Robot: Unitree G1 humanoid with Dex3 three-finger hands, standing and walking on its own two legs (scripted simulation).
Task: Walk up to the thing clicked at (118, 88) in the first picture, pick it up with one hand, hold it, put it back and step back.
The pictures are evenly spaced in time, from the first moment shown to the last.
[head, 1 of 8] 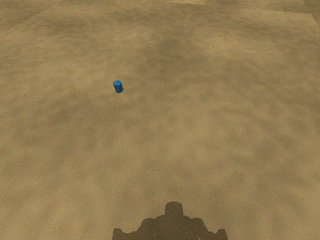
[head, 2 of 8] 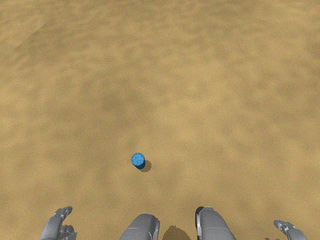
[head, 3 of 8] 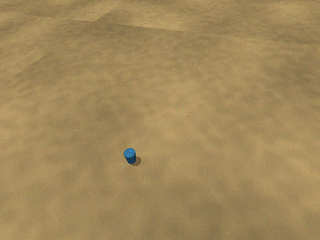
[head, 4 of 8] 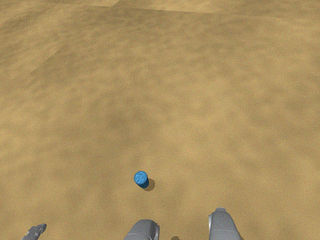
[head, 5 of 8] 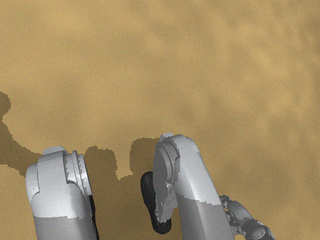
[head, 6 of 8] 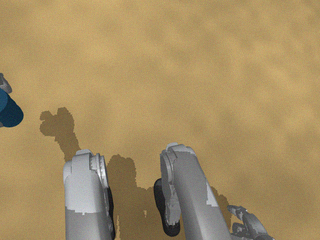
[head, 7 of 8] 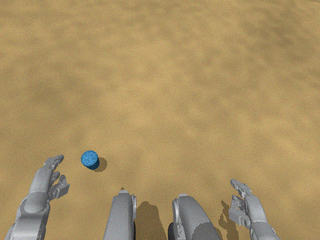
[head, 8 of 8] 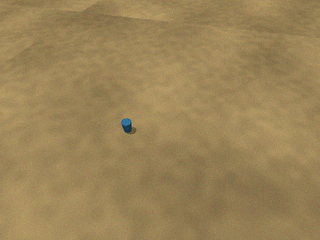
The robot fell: no
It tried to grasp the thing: yes
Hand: left
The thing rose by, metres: 0.64
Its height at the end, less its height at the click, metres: +0.00
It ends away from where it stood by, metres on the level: 0.02
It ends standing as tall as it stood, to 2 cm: yes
